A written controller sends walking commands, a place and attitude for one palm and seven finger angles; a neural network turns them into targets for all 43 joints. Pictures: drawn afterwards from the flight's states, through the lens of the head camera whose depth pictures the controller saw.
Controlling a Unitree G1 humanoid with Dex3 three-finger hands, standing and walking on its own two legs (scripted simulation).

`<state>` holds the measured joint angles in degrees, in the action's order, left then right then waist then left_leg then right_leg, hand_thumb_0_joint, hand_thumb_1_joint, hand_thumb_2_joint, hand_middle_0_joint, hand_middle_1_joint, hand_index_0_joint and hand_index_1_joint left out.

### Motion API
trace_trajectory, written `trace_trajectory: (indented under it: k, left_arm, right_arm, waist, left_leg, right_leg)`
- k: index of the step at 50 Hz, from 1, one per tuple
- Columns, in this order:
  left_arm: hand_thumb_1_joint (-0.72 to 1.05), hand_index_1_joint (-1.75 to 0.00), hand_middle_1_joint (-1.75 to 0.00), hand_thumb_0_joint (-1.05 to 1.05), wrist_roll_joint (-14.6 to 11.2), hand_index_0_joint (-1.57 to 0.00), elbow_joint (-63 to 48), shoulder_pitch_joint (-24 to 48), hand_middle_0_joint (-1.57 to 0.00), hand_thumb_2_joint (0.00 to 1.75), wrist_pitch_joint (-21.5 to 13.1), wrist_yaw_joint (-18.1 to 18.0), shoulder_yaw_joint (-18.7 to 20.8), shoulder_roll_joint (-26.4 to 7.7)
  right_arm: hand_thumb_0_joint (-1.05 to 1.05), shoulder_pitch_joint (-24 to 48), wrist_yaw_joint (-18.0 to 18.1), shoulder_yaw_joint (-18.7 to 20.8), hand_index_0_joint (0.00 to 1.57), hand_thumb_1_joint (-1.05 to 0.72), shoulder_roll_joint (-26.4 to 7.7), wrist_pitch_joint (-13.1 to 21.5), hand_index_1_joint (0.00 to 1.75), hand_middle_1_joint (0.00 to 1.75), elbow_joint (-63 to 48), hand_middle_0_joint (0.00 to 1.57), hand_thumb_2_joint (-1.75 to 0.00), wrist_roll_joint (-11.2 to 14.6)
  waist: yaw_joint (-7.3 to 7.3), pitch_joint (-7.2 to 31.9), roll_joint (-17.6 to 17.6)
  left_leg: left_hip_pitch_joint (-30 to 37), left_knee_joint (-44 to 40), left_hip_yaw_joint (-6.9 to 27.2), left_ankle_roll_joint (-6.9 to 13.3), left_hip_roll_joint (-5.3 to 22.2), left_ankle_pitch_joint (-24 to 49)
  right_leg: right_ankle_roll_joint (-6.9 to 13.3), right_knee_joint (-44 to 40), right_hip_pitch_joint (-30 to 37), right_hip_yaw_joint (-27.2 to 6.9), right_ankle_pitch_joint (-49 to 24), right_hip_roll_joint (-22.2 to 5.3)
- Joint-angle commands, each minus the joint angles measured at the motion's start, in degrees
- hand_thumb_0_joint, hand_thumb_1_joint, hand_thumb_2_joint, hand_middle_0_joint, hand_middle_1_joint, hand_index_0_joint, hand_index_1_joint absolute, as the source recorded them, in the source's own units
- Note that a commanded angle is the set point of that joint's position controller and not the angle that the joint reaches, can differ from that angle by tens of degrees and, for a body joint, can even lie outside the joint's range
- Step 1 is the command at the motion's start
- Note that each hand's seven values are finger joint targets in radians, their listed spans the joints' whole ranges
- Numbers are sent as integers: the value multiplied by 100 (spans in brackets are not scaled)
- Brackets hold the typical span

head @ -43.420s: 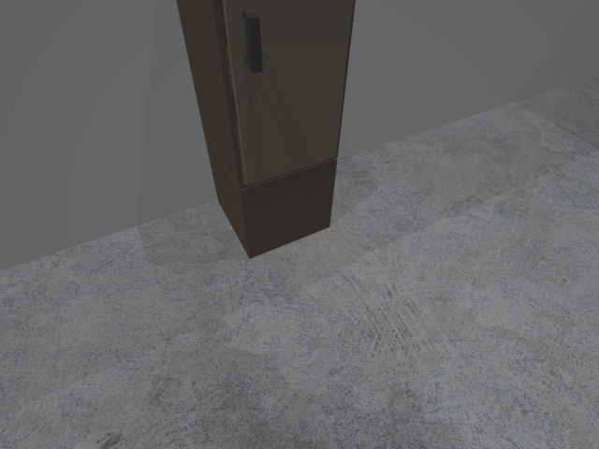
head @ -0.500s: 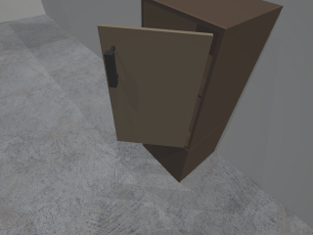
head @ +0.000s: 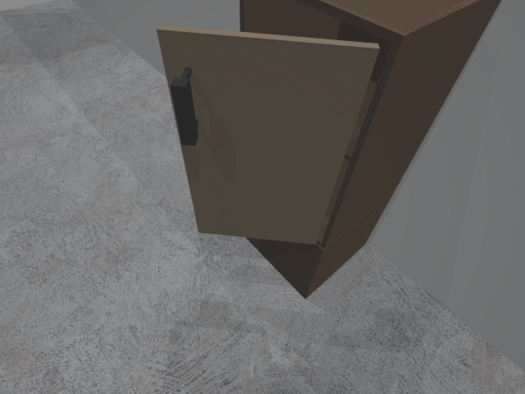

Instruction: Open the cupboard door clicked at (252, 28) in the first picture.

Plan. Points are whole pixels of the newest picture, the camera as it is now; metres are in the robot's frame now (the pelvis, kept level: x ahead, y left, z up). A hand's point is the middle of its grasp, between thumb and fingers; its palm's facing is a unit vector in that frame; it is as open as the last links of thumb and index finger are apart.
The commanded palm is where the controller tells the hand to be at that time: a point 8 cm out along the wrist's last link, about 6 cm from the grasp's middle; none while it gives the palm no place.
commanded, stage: come to a stop and stand still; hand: left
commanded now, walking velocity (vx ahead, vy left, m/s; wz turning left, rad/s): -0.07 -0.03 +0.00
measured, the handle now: (188, 106) +0.56 +0.18 +0.13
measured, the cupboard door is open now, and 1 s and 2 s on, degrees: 43 43 43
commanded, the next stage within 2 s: look again from close up in 1.46 s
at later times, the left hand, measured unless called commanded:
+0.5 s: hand out of the picture -0.01 +0.14 -0.16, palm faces +0.00 -0.97 -0.25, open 7.4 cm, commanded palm none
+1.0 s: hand out of the picture +0.00 +0.10 -0.17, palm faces +0.00 -0.98 -0.20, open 7.3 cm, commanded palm none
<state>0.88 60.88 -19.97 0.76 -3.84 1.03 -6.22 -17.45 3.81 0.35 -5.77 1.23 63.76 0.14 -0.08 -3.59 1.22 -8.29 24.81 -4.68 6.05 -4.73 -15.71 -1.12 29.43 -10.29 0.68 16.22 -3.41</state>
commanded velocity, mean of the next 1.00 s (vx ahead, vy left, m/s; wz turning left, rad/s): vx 0.00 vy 0.00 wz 0.00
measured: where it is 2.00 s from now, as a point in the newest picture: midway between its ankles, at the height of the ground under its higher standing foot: outside the picture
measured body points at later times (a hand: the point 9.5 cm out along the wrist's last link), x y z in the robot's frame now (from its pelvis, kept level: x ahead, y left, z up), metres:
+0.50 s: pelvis -0.04 -0.05 +0.00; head -0.05 -0.07 +0.45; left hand -0.01 +0.19 -0.14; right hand +0.00 -0.28 -0.16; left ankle -0.02 +0.05 -0.74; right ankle -0.03 -0.15 -0.74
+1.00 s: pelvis -0.01 -0.08 +0.00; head +0.00 -0.08 +0.45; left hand +0.00 +0.15 -0.15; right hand -0.02 -0.30 -0.16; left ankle -0.02 +0.05 -0.74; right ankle -0.03 -0.15 -0.74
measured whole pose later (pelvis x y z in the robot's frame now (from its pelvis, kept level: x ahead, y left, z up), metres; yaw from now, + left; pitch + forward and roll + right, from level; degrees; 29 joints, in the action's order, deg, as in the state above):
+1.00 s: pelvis -0.01 -0.08 +0.00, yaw +1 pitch +0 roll +1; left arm 0.7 62.8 -14.6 -1.6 -1.6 -0.8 -10.0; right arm -15.5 1.5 -1.1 -9.6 1.4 64.9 -0.4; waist 0.3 -2.1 0.5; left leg -10.2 24.2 -2.1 -0.5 0.8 -13.7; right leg 3.4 25.0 -10.1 3.3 14.8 2.0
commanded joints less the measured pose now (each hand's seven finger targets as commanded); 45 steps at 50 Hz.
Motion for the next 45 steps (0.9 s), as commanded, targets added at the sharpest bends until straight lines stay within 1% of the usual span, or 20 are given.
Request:
trace_trajectory:
  k: [1, 3, 4, 5, 6, 7, 8, 9, 11, 13, 14, 16, 18, 22, 29, 38, 39, 40, 41, 45]
  left_arm:
    - [90, -30, -30, 0, 0, -20, -197, -531, -20, 90, 32, -7, 104, -391]
    - [90, -30, -30, 0, 19, -20, -211, -489, -20, 90, 31, 9, 108, -337]
    - [90, -30, -30, 0, 32, -20, -173, -538, -20, 90, 6, 17, 95, -341]
    - [90, -30, -30, 0, 41, -20, -157, -548, -20, 90, -18, 25, 85, -373]
    - [90, -30, -30, 0, 74, -20, -141, -388, -20, 90, -111, -123, 34, -775]
    - [90, -30, -30, 0, -9, -20, -422, -247, -20, 90, -135, -91, 39, -761]
    - [90, -30, -30, 0, -8, -20, -462, -86, -20, 90, -100, -42, 30, -705]
    - [90, -30, -30, 0, -2, -20, -470, -8, -20, 90, -134, 10, 3, -745]
    - [90, -30, -30, 0, 4, -20, -461, -52, -20, 90, -163, 75, -26, -777]
    - [90, -30, -30, 0, -2, -20, -451, 109, -20, 90, -193, 106, -59, -815]
    - [90, -30, -30, 0, 6, -20, -464, 189, -20, 90, -214, 125, -58, -844]
    - [90, -30, -30, 0, 0, -20, -482, 282, -20, 90, -219, 143, -71, -902]
    - [90, -30, -30, 0, 5, -20, -491, 324, -20, 90, -221, 162, -69, -980]
    - [90, -30, -30, 0, 1, -20, -481, 307, -20, 90, -258, 188, -54, -1108]
    - [90, -30, -30, 0, -11, -20, -405, 331, -20, 90, -291, 208, -53, -1210]
    - [90, -30, -30, 0, -47, -20, -171, 284, -20, 90, -325, 222, -63, -1183]
    - [90, -30, -30, 0, -36, -20, -161, 261, -20, 90, -325, 215, -62, -1161]
    - [90, -30, -30, 0, -43, -20, -129, 256, -20, 90, -323, 216, -69, -1150]
    - [90, -30, -30, 0, -45, -20, -102, 262, -20, 90, -322, 216, -71, -1153]
    - [90, -30, -30, 0, -45, -20, -30, 210, -20, 90, -323, 206, -75, -1110]
  right_arm:
    - [0, -552, 16, 222, 20, -90, -814, -10, 30, 30, -88, 20, -90, -40]
    - [0, -356, -10, 230, 20, -90, -768, -11, 30, 30, -121, 20, -90, -61]
    - [0, -244, -33, 217, 20, -90, -737, -3, 30, 30, -129, 20, -90, -56]
    - [0, -165, -57, 213, 20, -90, -706, -2, 30, 30, -147, 20, -90, -49]
    - [0, 83, -128, 176, 20, -90, -1086, 11, 30, 30, -684, 20, -90, 65]
    - [0, -77, -202, 160, 20, -90, -974, 29, 30, 30, -776, 20, -90, -37]
    - [0, 20, -206, 146, 20, -90, -931, 35, 30, 30, -772, 20, -90, -73]
    - [0, 24, -226, 118, 20, -90, -927, 53, 30, 30, -788, 20, -90, -120]
    - [0, 110, -245, 100, 20, -90, -881, 53, 30, 30, -875, 20, -90, -101]
    - [0, 33, -257, 88, 20, -90, -914, 53, 30, 30, -905, 20, -90, -86]
    - [0, 18, -261, 88, 20, -90, -906, 58, 30, 30, -889, 20, -90, -95]
    - [0, 2, -280, 75, 20, -90, -999, 42, 30, 30, -872, 20, -90, -95]
    - [0, 19, -296, 73, 20, -90, -1066, 30, 30, 30, -837, 20, -90, -104]
    - [0, 30, -309, 52, 20, -90, -1141, 35, 30, 30, -768, 20, -90, -113]
    - [0, 16, -312, 7, 20, -90, -1084, 27, 30, 30, -554, 20, -90, -103]
    - [0, -18, -274, -47, 20, -90, -1021, 85, 30, 30, -246, 20, -90, -88]
    - [0, -32, -267, -46, 20, -90, -980, 81, 30, 30, -216, 20, -90, -86]
    - [0, -30, -261, -51, 20, -90, -1004, 83, 30, 30, -188, 20, -90, -84]
    - [0, -27, -256, -56, 20, -90, -987, 81, 30, 30, -170, 20, -90, -82]
    - [0, -48, -226, -59, 20, -90, -976, 99, 30, 30, -101, 20, -90, -77]
  waist:
    - [-8, 175, -408]
    - [-68, 150, -345]
    - [-132, 130, -234]
    - [-135, 101, -171]
    - [-25, 119, 117]
    - [-16, 470, -137]
    - [3, 307, -433]
    - [-55, 263, -858]
    - [-56, 201, -753]
    - [14, 100, -203]
    - [34, 48, -54]
    - [71, -201, 190]
    - [89, -398, 184]
    - [83, -284, 237]
    - [77, -209, 247]
    - [14, 133, -75]
    - [2, 101, 7]
    - [2, 141, -87]
    - [2, 107, -9]
    - [-23, 246, -68]
  left_leg:
    - [567, -284, 1297, 113, 1769, 4749]
    - [183, -363, 1306, 129, 1720, 3800]
    - [-46, -357, 1243, 60, 1604, 3237]
    - [-241, -332, 1156, -86, 1403, 2614]
    - [-105, 530, 1046, -407, 1325, 4587]
    - [-241, 266, 1032, -454, 1173, 2613]
    - [-411, -57, 1120, -341, 1210, 1713]
    - [-668, -210, 1198, -237, 1196, 1203]
    - [-707, -377, 1189, -196, 1103, 609]
    - [-723, -403, 1125, -215, 1026, 263]
    - [-712, -411, 1067, -216, 1005, 249]
    - [-784, -522, 1015, -261, 939, -222]
    - [-818, -611, 1001, -285, 910, -511]
    - [-636, -515, 844, -318, 855, -341]
    - [-481, -376, 692, -378, 846, -68]
    - [-420, -357, 665, -449, 925, 479]
    - [-419, -355, 659, -446, 946, 534]
    - [-416, -347, 661, -455, 941, 572]
    - [-431, -349, 660, -461, 950, 604]
    - [-337, -339, 636, -472, 995, 881]
  right_leg:
    - [99, 371, -514, -90, 91, -77]
    - [125, 200, -294, -143, -34, -117]
    - [145, -50, -105, -203, -422, -146]
    - [178, -341, 37, -330, -1001, -203]
    - [82, -259, -343, -117, -1792, -232]
    - [292, -109, -153, -195, -507, -213]
    - [319, -42, -316, -194, 36, -94]
    - [329, -37, -176, -129, 110, -39]
    - [376, -185, -214, -219, -17, -49]
    - [402, -372, -260, -361, -64, -108]
    - [417, -430, -290, -391, -107, -131]
    - [430, -626, -500, -523, 301, -176]
    - [440, -774, -729, -613, 679, -171]
    - [448, -979, -799, -751, 874, -238]
    - [476, -1259, -809, -849, 980, -315]
    - [471, -1158, -236, -740, -38, -348]
    - [460, -1149, -186, -706, -194, -324]
    - [453, -1135, -138, -701, -286, -340]
    - [451, -1127, -116, -690, -381, -338]
    - [421, -1015, 99, -608, -1003, -336]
